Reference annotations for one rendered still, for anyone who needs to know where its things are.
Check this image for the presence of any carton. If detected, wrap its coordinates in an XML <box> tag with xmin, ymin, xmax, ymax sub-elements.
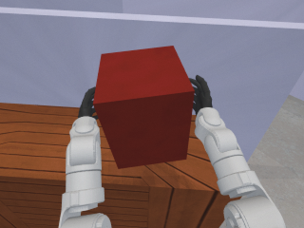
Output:
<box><xmin>93</xmin><ymin>46</ymin><xmax>195</xmax><ymax>169</ymax></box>

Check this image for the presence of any pedestal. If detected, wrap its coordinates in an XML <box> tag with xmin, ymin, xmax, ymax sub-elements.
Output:
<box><xmin>0</xmin><ymin>103</ymin><xmax>242</xmax><ymax>228</ymax></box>

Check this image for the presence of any left robot upper arm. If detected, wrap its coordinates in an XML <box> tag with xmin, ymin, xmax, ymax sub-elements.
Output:
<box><xmin>61</xmin><ymin>213</ymin><xmax>112</xmax><ymax>228</ymax></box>

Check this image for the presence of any robot right forearm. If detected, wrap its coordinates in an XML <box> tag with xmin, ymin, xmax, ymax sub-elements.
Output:
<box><xmin>194</xmin><ymin>107</ymin><xmax>286</xmax><ymax>228</ymax></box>

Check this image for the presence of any robot right hand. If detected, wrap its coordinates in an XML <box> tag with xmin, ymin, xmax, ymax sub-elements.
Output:
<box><xmin>189</xmin><ymin>75</ymin><xmax>213</xmax><ymax>116</ymax></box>

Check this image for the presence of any right robot upper arm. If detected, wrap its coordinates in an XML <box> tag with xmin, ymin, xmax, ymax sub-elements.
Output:
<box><xmin>223</xmin><ymin>195</ymin><xmax>285</xmax><ymax>228</ymax></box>

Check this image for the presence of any robot left forearm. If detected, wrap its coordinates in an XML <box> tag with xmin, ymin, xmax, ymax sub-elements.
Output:
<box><xmin>58</xmin><ymin>116</ymin><xmax>105</xmax><ymax>228</ymax></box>

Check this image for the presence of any robot left hand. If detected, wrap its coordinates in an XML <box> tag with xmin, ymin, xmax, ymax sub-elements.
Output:
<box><xmin>78</xmin><ymin>86</ymin><xmax>99</xmax><ymax>120</ymax></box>

